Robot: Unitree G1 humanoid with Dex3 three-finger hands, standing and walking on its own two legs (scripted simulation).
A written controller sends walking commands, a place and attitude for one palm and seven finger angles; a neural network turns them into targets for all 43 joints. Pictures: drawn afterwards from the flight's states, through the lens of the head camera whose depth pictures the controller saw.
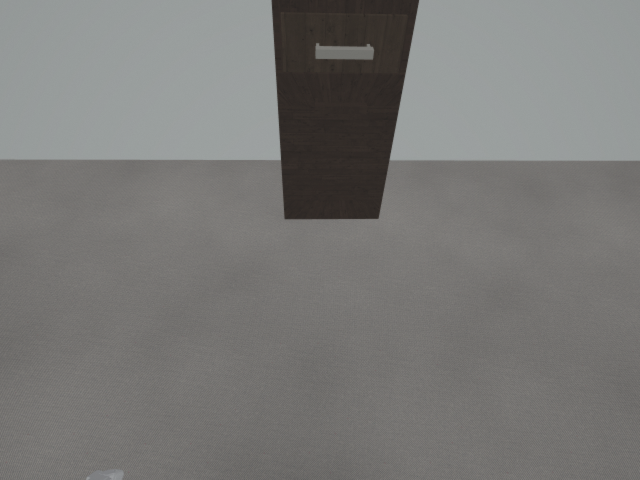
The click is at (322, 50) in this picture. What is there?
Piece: drawer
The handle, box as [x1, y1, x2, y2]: [315, 43, 373, 59]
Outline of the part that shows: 315,47 316,58 372,59 373,48 369,44 367,44 366,47 319,46 318,43 316,43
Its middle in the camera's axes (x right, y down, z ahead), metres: +0.07 -0.59 +1.21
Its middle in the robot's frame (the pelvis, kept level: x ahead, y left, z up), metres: +1.31 +0.01 +0.00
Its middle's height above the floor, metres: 0.77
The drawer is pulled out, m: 0.00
